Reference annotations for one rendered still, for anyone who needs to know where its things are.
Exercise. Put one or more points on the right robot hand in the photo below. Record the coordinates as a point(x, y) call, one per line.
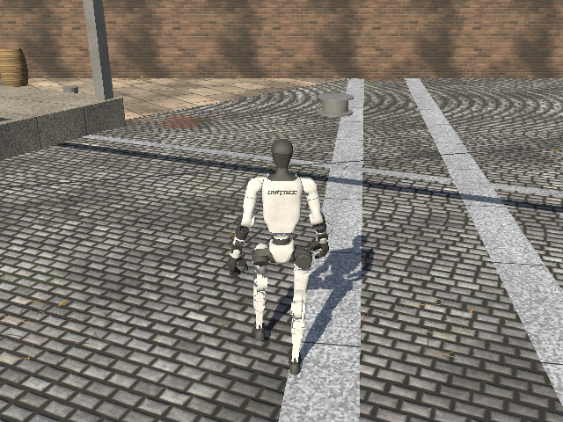
point(317, 245)

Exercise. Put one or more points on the robot left forearm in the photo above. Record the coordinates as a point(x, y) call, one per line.
point(239, 240)

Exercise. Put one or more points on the robot head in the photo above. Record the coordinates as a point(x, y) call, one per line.
point(282, 151)

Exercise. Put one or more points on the robot right foot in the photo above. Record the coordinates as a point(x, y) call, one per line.
point(294, 368)

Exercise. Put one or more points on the left robot hand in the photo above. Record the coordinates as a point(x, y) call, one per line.
point(233, 269)

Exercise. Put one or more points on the robot right forearm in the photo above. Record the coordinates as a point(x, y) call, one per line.
point(321, 231)

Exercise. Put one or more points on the robot left upper arm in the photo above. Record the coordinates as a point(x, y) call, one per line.
point(253, 186)

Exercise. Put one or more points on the robot right upper arm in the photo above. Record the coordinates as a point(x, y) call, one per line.
point(310, 187)

